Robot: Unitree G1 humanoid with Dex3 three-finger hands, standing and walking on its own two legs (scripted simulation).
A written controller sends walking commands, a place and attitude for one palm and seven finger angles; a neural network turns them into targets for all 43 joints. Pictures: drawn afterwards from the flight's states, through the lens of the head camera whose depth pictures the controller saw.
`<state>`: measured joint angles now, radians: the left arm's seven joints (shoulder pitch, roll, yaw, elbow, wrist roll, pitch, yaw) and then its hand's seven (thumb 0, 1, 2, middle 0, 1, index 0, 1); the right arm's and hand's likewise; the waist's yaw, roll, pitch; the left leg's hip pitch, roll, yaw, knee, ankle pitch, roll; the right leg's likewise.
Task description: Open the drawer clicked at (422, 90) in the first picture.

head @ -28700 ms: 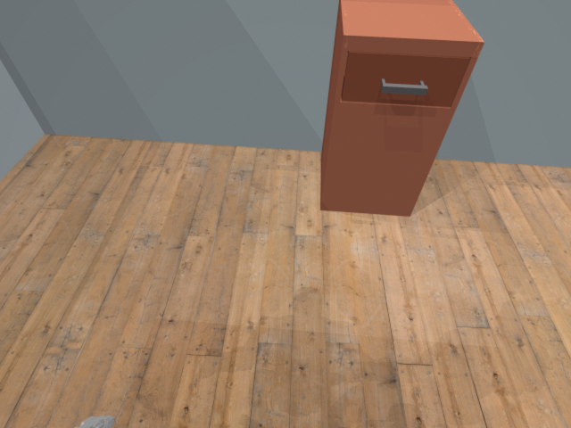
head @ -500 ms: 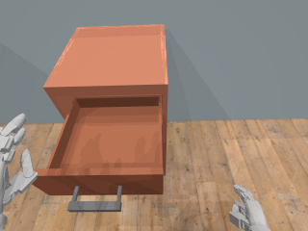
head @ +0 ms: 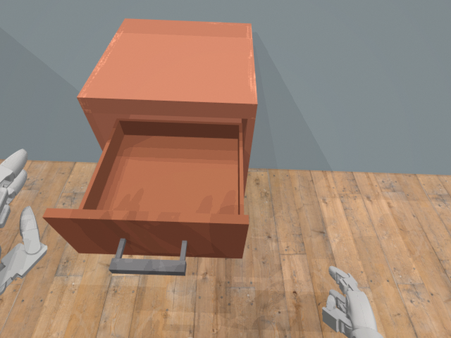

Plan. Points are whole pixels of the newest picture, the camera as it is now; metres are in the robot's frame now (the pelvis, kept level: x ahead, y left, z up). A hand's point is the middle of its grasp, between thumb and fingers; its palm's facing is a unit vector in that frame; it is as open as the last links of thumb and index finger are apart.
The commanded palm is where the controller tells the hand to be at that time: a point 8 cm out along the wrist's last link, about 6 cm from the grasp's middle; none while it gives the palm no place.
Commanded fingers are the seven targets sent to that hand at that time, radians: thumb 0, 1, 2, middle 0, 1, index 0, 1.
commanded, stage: step back with the hand held close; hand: left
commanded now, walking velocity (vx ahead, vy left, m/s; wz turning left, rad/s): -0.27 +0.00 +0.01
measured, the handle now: (151, 255) +0.28 +0.17 -0.08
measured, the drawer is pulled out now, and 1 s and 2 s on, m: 0.30 0.30 0.30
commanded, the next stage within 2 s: stop stepping back and stand still in 0.60 s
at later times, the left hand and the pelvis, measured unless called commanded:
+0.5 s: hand (75, 293) +0.15 +0.18 +0.16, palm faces +0.12 -0.84 -0.52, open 7.4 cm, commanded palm +0.07 +0.24 +0.19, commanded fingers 0.00 0.90 0.90 -0.20 -0.30 -0.20 -0.30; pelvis -0.09 -0.02 +0.00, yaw -5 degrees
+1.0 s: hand out of the picture -0.01 +0.16 +0.18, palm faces +0.29 -0.81 -0.51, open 7.4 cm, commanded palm -0.07 +0.21 +0.19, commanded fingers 0.00 0.90 0.90 -0.20 -0.30 -0.20 -0.30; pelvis -0.20 -0.07 +0.00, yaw +0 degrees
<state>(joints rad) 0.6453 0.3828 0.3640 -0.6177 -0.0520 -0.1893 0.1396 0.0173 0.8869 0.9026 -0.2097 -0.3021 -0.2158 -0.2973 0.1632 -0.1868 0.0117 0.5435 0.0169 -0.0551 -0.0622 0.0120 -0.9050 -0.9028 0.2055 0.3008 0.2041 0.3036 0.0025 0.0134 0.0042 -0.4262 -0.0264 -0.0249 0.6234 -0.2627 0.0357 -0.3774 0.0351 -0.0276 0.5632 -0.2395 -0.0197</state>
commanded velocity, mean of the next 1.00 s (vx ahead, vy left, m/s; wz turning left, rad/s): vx -0.20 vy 0.02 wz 0.04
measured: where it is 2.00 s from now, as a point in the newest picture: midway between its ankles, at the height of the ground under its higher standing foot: outside the picture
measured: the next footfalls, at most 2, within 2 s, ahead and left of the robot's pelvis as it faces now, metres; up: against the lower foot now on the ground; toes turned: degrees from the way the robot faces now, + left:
right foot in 0.46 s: -0.15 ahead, -0.14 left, +0.00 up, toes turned +4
left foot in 0.76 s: -0.10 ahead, +0.06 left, +0.00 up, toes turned +1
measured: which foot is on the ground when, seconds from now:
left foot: down 0.00-0.52, up 0.54-0.74, down 0.76-0.96, up 0.98-1.00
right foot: down 0.00-0.14, up 0.16-0.44, down 0.46-1.00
